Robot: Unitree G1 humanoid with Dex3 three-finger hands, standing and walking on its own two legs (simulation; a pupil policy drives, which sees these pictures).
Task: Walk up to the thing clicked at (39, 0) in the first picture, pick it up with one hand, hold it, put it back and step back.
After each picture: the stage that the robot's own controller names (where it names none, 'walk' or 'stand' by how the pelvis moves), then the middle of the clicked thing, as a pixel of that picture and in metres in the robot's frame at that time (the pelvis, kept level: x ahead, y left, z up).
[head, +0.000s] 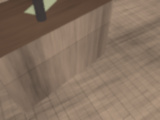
stand; (38, 2) +1.00 +0.31 +0.00
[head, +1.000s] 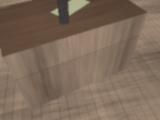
rise first; (62, 5) +0.97 +0.18 +0.01
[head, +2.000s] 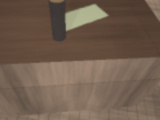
rise first; (58, 16) +0.67 +0.17 +0.04
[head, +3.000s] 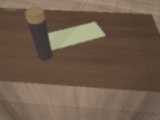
stand; (40, 36) +0.59 +0.22 +0.03
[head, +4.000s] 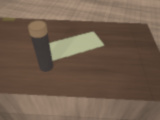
stand; (42, 48) +0.56 +0.20 -0.01
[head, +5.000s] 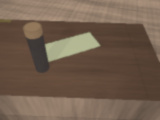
stand; (38, 50) +0.56 +0.22 -0.01
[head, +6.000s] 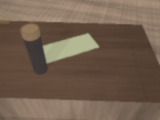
stand; (36, 51) +0.55 +0.23 -0.01
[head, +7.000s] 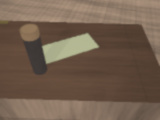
stand; (35, 52) +0.54 +0.23 -0.01
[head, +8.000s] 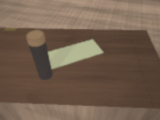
rise first; (41, 57) +0.54 +0.23 +0.00
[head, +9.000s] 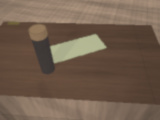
go down; (43, 51) +0.55 +0.22 +0.00
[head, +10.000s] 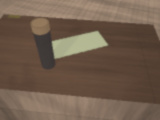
go down; (44, 46) +0.57 +0.20 +0.00
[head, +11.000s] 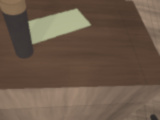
go down; (19, 29) +0.54 +0.20 +0.05
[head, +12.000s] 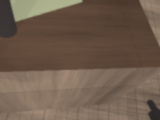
close in; out of the picture +0.57 +0.21 +0.08
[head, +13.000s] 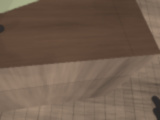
close; out of the picture +0.58 +0.23 +0.11
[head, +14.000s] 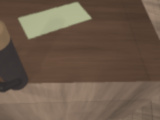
lift; (6, 61) +0.39 +0.21 +0.08
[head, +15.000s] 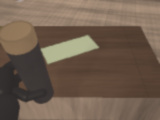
lift; (32, 69) +0.30 +0.14 +0.19
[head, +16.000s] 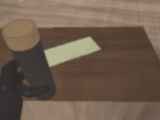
hold; (35, 66) +0.32 +0.14 +0.18
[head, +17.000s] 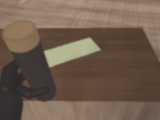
hold; (35, 68) +0.32 +0.14 +0.18
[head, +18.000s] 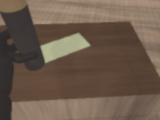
crouch; (24, 35) +0.43 +0.16 +0.20
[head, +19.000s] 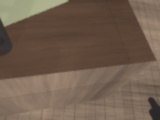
lower; out of the picture +0.51 +0.20 +0.08
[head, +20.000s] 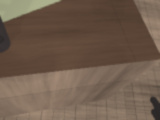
lower; out of the picture +0.52 +0.20 +0.09
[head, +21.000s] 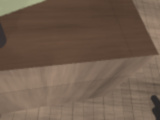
lower; out of the picture +0.52 +0.20 +0.10
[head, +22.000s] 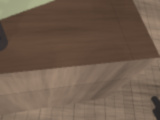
lower; out of the picture +0.52 +0.20 +0.10
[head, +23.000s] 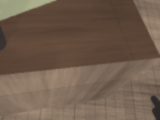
rest; out of the picture +0.52 +0.21 +0.10
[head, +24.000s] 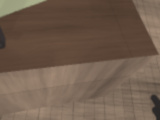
withdraw; out of the picture +0.52 +0.20 +0.10
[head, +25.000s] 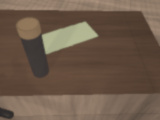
sink last; (35, 51) +0.48 +0.18 +0.05
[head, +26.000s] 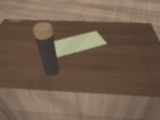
stand; (47, 51) +0.53 +0.19 +0.04
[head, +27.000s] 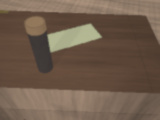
stand; (41, 48) +0.52 +0.19 +0.04
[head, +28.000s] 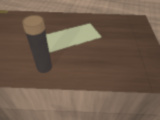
stand; (39, 47) +0.52 +0.19 +0.04
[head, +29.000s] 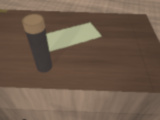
stand; (39, 46) +0.51 +0.19 +0.05
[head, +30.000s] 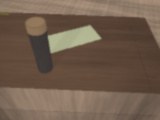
stand; (41, 48) +0.52 +0.19 +0.04
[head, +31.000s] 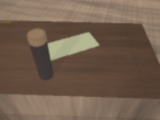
walk; (42, 57) +0.52 +0.19 +0.00
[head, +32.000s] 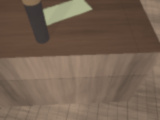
walk; (37, 19) +0.65 +0.22 +0.02
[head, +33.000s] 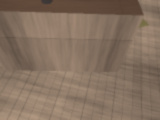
walk; out of the picture +0.97 +0.23 +0.02
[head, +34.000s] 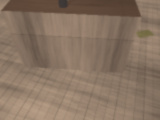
stand; out of the picture +1.19 +0.21 +0.01
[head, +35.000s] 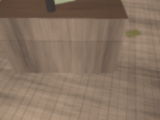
stand; out of the picture +1.17 +0.25 -0.01
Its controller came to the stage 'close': yes
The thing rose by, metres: 0.22
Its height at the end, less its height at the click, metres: +0.00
